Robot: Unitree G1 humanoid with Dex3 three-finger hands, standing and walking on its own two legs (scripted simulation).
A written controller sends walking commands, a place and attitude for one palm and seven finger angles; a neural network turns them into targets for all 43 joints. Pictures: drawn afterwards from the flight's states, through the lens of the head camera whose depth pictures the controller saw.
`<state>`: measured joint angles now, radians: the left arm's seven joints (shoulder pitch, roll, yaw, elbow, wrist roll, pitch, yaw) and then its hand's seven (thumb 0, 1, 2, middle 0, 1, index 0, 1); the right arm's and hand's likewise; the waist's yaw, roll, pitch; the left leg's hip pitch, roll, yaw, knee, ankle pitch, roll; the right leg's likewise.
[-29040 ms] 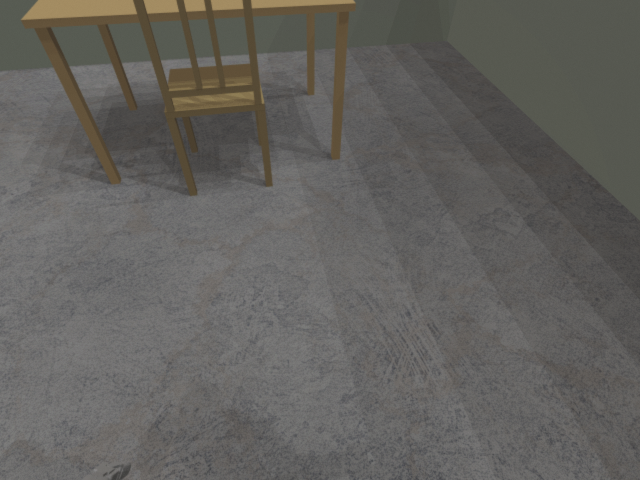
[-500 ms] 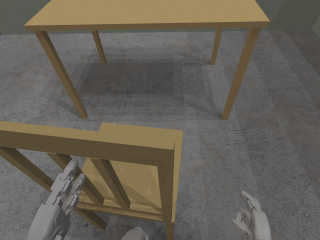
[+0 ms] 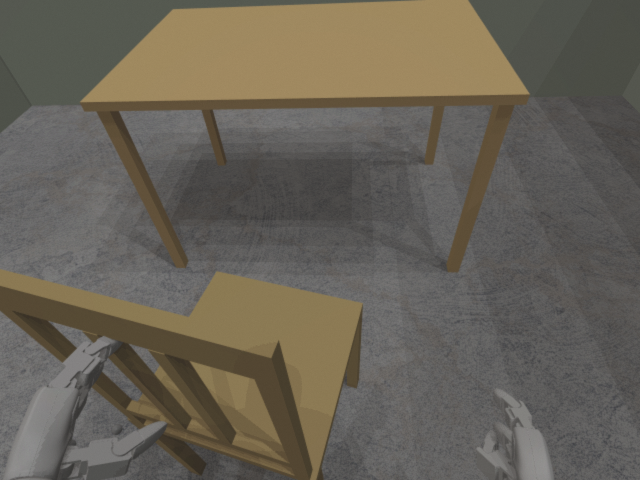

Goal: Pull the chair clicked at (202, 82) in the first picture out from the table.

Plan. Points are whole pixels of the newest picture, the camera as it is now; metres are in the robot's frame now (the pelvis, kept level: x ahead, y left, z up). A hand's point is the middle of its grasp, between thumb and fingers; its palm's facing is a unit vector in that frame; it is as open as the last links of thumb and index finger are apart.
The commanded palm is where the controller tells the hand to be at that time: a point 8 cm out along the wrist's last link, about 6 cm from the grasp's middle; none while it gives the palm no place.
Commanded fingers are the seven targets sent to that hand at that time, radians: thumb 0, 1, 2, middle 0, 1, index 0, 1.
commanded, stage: draw the hand back to the body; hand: left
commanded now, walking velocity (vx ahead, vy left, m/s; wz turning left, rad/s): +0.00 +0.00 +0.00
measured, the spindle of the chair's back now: (149, 384) +0.25 +0.29 -0.07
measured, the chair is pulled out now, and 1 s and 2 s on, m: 0.63 0.63 0.63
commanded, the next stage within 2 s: step back with the hand held close in 0.60 s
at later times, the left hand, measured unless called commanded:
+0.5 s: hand (89, 410) +0.16 +0.26 +0.08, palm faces +0.23 -0.80 -0.56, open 6.3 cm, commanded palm +0.15 +0.31 +0.19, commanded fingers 0.00 0.90 0.90 -0.20 -0.30 -0.20 -0.30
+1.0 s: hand (85, 422) +0.15 +0.26 +0.08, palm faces +0.13 -0.81 -0.58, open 6.7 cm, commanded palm +0.11 +0.30 +0.19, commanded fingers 0.00 0.90 0.90 -0.20 -0.30 -0.20 -0.30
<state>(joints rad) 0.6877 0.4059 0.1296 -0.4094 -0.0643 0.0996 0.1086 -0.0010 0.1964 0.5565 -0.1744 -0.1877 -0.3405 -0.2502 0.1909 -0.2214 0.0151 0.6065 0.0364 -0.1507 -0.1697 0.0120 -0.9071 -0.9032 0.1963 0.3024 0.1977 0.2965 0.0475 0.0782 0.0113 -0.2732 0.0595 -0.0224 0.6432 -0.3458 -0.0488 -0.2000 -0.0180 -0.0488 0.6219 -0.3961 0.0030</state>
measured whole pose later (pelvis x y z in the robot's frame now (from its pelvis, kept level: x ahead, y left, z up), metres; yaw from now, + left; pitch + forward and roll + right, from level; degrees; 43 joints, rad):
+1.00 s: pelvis -0.03 +0.00 +0.01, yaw +0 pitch -2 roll +0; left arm 0.62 0.52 0.25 -0.47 -0.09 0.13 0.12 0.01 0.89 0.90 -0.21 -0.30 -0.38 -0.34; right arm 0.10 -0.25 0.00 0.54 0.05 -0.08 -0.10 0.01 -0.91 -0.90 0.20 0.30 0.20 0.30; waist 0.04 0.04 0.21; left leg -0.25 0.06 -0.03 0.51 -0.22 -0.05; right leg -0.19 -0.02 -0.06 0.51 -0.29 0.00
